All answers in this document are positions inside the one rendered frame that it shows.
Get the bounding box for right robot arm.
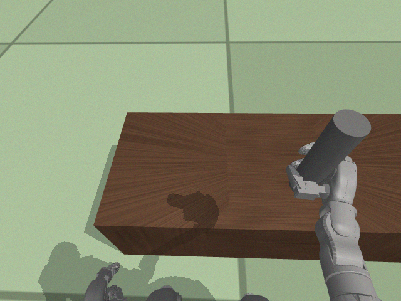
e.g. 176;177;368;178
315;201;382;301

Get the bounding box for right robot hand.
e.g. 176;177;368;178
286;142;357;205

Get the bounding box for left robot hand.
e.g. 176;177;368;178
83;262;127;301

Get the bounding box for can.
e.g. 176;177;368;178
289;109;371;192

